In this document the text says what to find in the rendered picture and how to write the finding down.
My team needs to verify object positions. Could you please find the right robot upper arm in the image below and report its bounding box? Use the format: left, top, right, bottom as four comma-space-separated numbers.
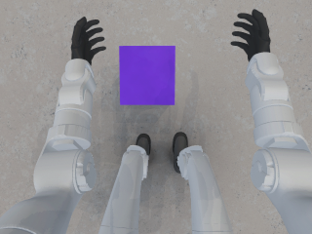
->
250, 147, 312, 234

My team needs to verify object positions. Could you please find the robot right forearm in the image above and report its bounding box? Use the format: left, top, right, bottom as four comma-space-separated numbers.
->
245, 52, 312, 154

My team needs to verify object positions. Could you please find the robot left hand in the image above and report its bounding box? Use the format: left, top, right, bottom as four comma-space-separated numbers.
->
70, 17, 106, 66

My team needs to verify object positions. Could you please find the robot shin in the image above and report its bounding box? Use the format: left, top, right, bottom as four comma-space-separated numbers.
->
176, 145, 210, 171
121, 145, 147, 162

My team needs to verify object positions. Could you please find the robot left shin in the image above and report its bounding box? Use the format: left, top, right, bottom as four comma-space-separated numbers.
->
121, 145, 147, 162

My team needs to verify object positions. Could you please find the robot left forearm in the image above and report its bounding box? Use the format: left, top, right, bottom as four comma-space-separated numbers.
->
33, 58, 97, 190

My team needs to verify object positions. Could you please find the left robot upper arm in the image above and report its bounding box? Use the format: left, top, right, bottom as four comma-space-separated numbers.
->
0, 148, 97, 234

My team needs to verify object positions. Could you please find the robot right shin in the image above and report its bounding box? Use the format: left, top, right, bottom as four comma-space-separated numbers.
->
176, 145, 210, 171

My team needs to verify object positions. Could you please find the carton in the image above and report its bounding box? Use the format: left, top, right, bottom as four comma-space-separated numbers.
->
119, 46, 176, 105

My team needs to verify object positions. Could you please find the robot right hand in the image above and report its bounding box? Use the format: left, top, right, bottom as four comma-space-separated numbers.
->
230, 9, 271, 61

